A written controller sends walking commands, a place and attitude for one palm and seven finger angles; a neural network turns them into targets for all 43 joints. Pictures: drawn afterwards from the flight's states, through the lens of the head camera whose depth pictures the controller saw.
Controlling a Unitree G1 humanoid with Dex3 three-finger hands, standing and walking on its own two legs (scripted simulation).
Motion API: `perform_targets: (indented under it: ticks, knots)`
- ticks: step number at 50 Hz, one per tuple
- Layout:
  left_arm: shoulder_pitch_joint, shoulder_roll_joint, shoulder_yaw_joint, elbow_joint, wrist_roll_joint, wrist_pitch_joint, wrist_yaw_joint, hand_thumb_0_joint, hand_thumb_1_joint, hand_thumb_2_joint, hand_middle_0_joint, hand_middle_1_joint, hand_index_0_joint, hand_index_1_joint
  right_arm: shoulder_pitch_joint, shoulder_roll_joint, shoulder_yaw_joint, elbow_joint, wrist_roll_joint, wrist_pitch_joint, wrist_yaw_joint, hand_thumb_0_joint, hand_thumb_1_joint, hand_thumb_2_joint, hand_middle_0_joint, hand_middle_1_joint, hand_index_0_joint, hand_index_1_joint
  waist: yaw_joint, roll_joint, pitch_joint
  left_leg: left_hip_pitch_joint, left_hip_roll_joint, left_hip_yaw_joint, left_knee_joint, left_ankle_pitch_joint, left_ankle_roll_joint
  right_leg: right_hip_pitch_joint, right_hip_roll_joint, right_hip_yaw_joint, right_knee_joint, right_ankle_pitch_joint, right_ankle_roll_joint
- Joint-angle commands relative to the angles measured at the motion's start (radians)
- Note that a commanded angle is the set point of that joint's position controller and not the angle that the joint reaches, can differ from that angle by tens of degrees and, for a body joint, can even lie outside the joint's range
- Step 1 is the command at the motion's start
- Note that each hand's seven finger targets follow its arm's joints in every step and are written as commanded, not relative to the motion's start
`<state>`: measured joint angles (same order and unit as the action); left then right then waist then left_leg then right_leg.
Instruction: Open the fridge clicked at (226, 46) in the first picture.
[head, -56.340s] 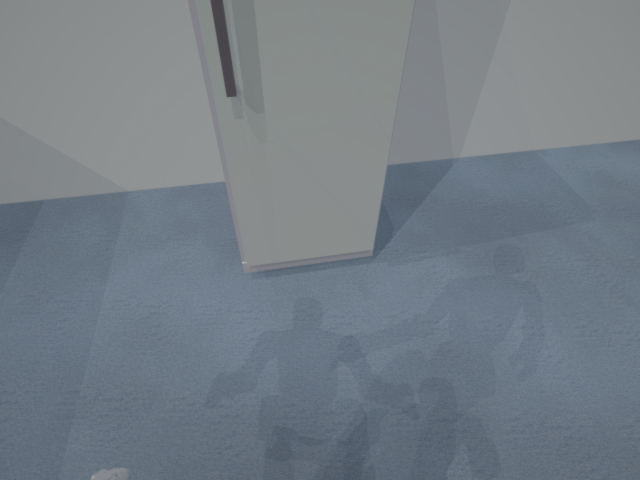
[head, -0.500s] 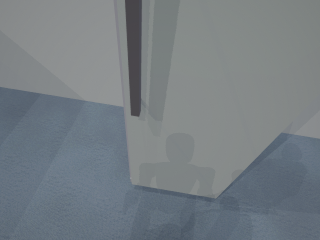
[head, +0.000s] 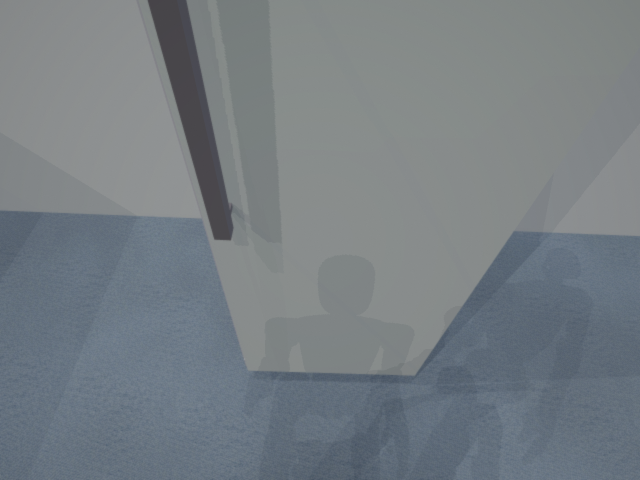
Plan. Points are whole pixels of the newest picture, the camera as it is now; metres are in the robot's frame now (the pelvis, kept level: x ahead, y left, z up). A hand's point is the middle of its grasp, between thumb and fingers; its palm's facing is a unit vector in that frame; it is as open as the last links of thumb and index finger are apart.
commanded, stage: come to a stop and stand still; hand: left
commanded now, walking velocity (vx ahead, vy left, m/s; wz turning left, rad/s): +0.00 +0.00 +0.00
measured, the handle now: (191, 67) +0.46 +0.15 +0.27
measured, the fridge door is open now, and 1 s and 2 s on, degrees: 0 0 0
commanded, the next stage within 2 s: look again from close up in 0.44 s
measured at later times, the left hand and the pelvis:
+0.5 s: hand out of the picture -0.01 +0.13 -0.18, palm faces +0.07 -0.98 -0.18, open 7.3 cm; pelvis +0.01 -0.04 +0.00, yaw +1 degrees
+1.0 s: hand out of the picture -0.02 +0.19 -0.18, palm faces +0.02 -0.98 -0.20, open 7.3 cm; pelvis -0.03 +0.02 +0.00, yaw +0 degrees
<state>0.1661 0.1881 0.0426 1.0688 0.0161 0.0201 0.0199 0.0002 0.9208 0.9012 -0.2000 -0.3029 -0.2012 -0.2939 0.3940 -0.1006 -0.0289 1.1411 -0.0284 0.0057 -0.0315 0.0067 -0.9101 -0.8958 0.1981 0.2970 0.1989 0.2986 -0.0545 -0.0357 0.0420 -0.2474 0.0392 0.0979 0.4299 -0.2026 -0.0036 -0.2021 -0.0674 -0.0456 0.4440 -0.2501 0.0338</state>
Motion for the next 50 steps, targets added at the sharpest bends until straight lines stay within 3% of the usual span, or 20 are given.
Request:
perform_targets:
  ticks: [1,2,3,4,8,11,26,27,28,29,30,31,32,33,34,36,38,42,44,50]
  knots:
    - [0.112,0.106,0.006,0.023,-0.005,-0.029,0.013,0.000,0.900,0.900,-0.200,-0.300,-0.200,-0.300,0.014,-0.048,0.003,-0.040,0.014,-0.014,0.004,0.000,-0.900,-0.900,0.200,0.300,0.200,0.300,0.049,-0.102,-0.037,-0.084,0.049,-0.026,0.017,-0.106,-0.035,0.099,-0.211,0.123,-0.156,0.125,-0.082]
    - [0.082,0.100,0.000,0.016,-0.004,-0.024,0.011,0.000,0.900,0.900,-0.200,-0.300,-0.200,-0.300,0.030,-0.043,0.002,-0.029,0.011,-0.013,0.009,0.000,-0.900,-0.900,0.200,0.300,0.200,0.300,0.034,-0.047,-0.020,-0.027,0.045,-0.031,0.006,-0.043,-0.031,0.031,-0.193,0.083,-0.140,0.080,-0.081]
    - [0.074,0.076,0.000,0.017,-0.004,-0.033,0.014,0.000,0.900,0.900,-0.200,-0.300,-0.200,-0.300,0.034,-0.036,0.003,-0.016,0.005,-0.006,0.007,0.000,-0.900,-0.900,0.200,0.300,0.200,0.300,0.034,-0.133,-0.008,-0.002,0.048,-0.024,0.022,-0.017,-0.035,0.005,-0.128,0.071,-0.147,0.077,-0.073]
    - [0.069,0.060,-0.003,0.017,-0.006,-0.034,0.014,0.000,0.900,0.900,-0.200,-0.300,-0.200,-0.300,0.041,-0.052,0.001,-0.005,0.003,-0.004,0.006,0.000,-0.900,-0.900,0.200,0.300,0.200,0.300,0.034,-0.128,0.025,0.001,0.059,-0.022,0.025,0.012,-0.037,-0.015,-0.119,0.058,-0.148,0.094,-0.071]
    - [0.076,0.044,-0.008,0.014,-0.007,-0.030,0.013,0.000,0.900,0.900,-0.200,-0.300,-0.200,-0.300,0.042,-0.062,0.004,0.012,0.005,-0.006,0.003,0.000,-0.900,-0.900,0.200,0.300,0.200,0.300,0.040,-0.013,0.077,0.023,0.089,-0.046,-0.015,0.094,-0.037,-0.038,-0.074,0.033,-0.139,0.070,-0.052]
    - [0.096,0.046,-0.005,0.015,-0.009,-0.030,0.013,0.000,0.900,0.900,-0.200,-0.300,-0.200,-0.300,0.017,-0.070,0.003,0.007,0.007,-0.005,0.000,0.000,-0.900,-0.900,0.200,0.300,0.200,0.300,0.049,0.018,0.071,0.030,0.092,-0.046,-0.023,0.091,-0.039,-0.022,-0.069,0.036,-0.135,0.089,-0.046]
    - [0.166,0.052,-0.008,0.041,-0.004,-0.039,0.011,0.000,0.900,0.900,-0.200,-0.300,-0.200,-0.300,-0.062,-0.105,0.005,-0.021,0.013,-0.009,-0.009,0.000,-0.900,-0.900,0.200,0.300,0.200,0.300,0.050,0.033,0.001,0.108,0.102,-0.042,-0.025,0.155,-0.036,0.029,-0.068,0.033,-0.118,0.259,-0.043]
    - [0.299,0.083,-0.011,0.080,0.005,-0.062,0.060,0.000,0.900,0.900,-0.200,-0.300,-0.200,-0.300,-0.203,-0.147,-0.002,-0.103,0.025,-0.025,0.000,0.000,-0.900,-0.900,0.200,0.300,0.200,0.300,0.108,-0.017,0.051,-0.025,0.063,-0.008,0.245,0.030,-0.040,0.003,-0.140,0.186,-0.118,0.807,0.015]
    - [0.277,0.130,-0.002,0.053,0.010,-0.081,0.058,0.000,0.900,0.900,-0.200,-0.300,-0.200,-0.300,-0.152,-0.103,0.006,-0.156,0.021,-0.024,0.000,0.000,-0.900,-0.900,0.200,0.300,0.200,0.300,0.045,-0.011,-0.017,-0.111,-0.010,-0.015,0.247,-0.121,-0.025,0.193,-0.187,0.135,-0.023,1.319,-0.028]
    - [0.279,0.127,-0.002,0.031,0.009,-0.084,0.053,0.000,0.900,0.900,-0.200,-0.300,-0.200,-0.300,-0.106,-0.073,0.002,-0.145,0.023,-0.029,-0.003,0.000,-0.900,-0.900,0.200,0.300,0.200,0.300,0.043,-0.023,-0.100,-0.091,-0.006,0.000,0.181,-0.165,0.005,0.248,-0.192,0.114,0.069,1.397,-0.063]
    - [0.277,0.105,-0.015,0.029,0.006,-0.079,0.054,0.000,0.900,0.900,-0.200,-0.300,-0.200,-0.300,-0.085,-0.082,0.000,-0.138,0.025,-0.034,-0.003,0.000,-0.900,-0.900,0.200,0.300,0.200,0.300,0.035,-0.042,-0.163,-0.035,-0.012,0.005,0.109,-0.101,0.007,0.252,-0.152,0.064,0.117,1.293,-0.087]
    - [0.251,0.092,-0.020,0.019,0.000,-0.075,0.053,0.000,0.900,0.900,-0.200,-0.300,-0.200,-0.300,-0.054,-0.099,-0.003,-0.128,0.025,-0.036,-0.003,0.000,-0.900,-0.900,0.200,0.300,0.200,0.300,0.021,-0.086,-0.193,0.034,0.001,-0.018,0.067,0.032,0.013,0.227,-0.117,0.037,0.146,1.112,-0.079]
    - [0.236,0.069,-0.023,0.007,-0.003,-0.069,0.048,0.000,0.900,0.900,-0.200,-0.300,-0.200,-0.300,-0.027,-0.130,-0.008,-0.122,0.026,-0.037,-0.004,0.000,-0.900,-0.900,0.200,0.300,0.200,0.300,0.020,-0.085,-0.214,0.094,0.045,-0.058,0.070,0.186,0.029,0.167,-0.085,0.031,0.139,0.801,-0.068]
    - [0.226,0.035,-0.029,-0.003,0.000,-0.056,0.048,0.000,0.900,0.900,-0.200,-0.300,-0.200,-0.300,-0.027,-0.147,-0.012,-0.121,0.023,-0.040,-0.007,0.000,-0.900,-0.900,0.200,0.300,0.200,0.300,0.029,0.000,-0.180,0.120,0.103,-0.086,0.090,0.345,0.041,0.086,-0.054,0.022,0.108,0.498,-0.062]
    - [0.227,0.019,-0.029,-0.011,0.002,-0.046,0.045,0.000,0.900,0.900,-0.200,-0.300,-0.200,-0.300,-0.048,-0.162,-0.007,-0.132,0.020,-0.034,-0.008,0.000,-0.900,-0.900,0.200,0.300,0.200,0.300,0.044,-0.002,-0.104,0.073,0.126,-0.116,0.064,0.325,0.054,0.034,-0.029,0.021,0.052,0.233,-0.058]
    - [0.236,0.019,-0.033,-0.012,0.009,-0.036,0.037,0.000,0.900,0.900,-0.200,-0.300,-0.200,-0.300,-0.096,-0.145,-0.001,-0.144,0.017,-0.030,-0.003,0.000,-0.900,-0.900,0.200,0.300,0.200,0.300,0.059,0.112,0.049,-0.020,0.100,-0.135,0.011,0.165,0.055,-0.043,-0.016,0.042,0.002,0.037,-0.063]
    - [0.249,0.031,-0.034,-0.005,0.013,-0.035,0.032,0.000,0.900,0.900,-0.200,-0.300,-0.200,-0.300,-0.101,-0.136,0.003,-0.153,0.015,-0.029,0.000,0.000,-0.900,-0.900,0.200,0.300,0.200,0.300,0.062,0.142,0.085,-0.055,0.084,-0.142,-0.015,0.119,0.057,-0.044,-0.014,0.046,-0.006,0.034,-0.065]
    - [0.227,0.036,-0.038,-0.024,0.010,-0.026,0.023,0.000,0.900,0.900,-0.200,-0.300,-0.200,-0.300,-0.099,-0.162,-0.001,-0.172,0.013,-0.023,0.006,0.000,-0.900,-0.900,0.200,0.300,0.200,0.300,0.056,0.057,0.093,-0.089,0.078,-0.174,-0.106,-0.202,0.054,-0.064,-0.008,0.043,-0.026,-0.091,-0.059]
    - [0.228,0.042,-0.037,-0.035,0.012,-0.024,0.021,0.000,0.900,0.900,-0.200,-0.300,-0.200,-0.300,-0.100,-0.173,-0.003,-0.179,0.011,-0.024,0.009,0.000,-0.900,-0.900,0.200,0.300,0.200,0.300,0.062,0.087,0.085,-0.110,0.082,-0.190,-0.145,-0.252,0.058,-0.043,-0.004,0.034,-0.012,-0.075,-0.058]
    - [0.245,0.052,-0.035,-0.045,0.012,-0.022,0.015,0.000,0.900,0.900,-0.200,-0.300,-0.200,-0.300,-0.096,-0.189,-0.004,-0.181,0.010,-0.023,0.013,0.000,-0.900,-0.900,0.200,0.300,0.200,0.300,0.072,0.079,0.034,-0.109,0.088,-0.208,-0.188,-0.311,0.062,-0.025,-0.009,0.026,-0.009,-0.083,-0.057]
